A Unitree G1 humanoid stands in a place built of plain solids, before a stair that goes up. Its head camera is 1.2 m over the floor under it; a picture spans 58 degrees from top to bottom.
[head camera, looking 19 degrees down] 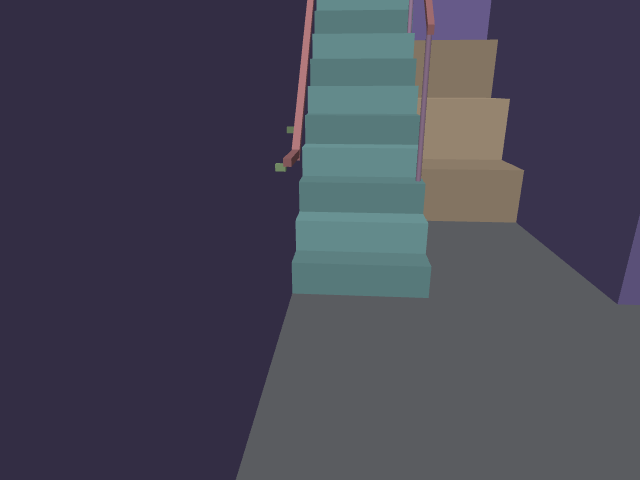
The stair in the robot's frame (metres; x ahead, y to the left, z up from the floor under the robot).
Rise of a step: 0.21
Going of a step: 0.21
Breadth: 0.84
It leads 4 degrees to the right of straight ahead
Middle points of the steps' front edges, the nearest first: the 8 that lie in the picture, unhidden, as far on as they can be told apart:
2.42 -0.25 0.21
2.64 -0.26 0.41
2.85 -0.28 0.62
3.07 -0.29 0.82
3.28 -0.31 1.03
3.50 -0.32 1.24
3.71 -0.34 1.44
3.92 -0.36 1.65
